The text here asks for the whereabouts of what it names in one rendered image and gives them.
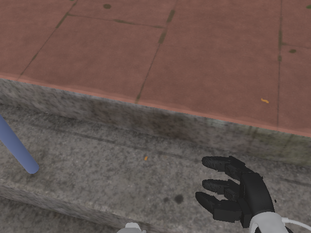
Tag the stairs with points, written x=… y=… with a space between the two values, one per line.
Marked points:
x=104 y=163

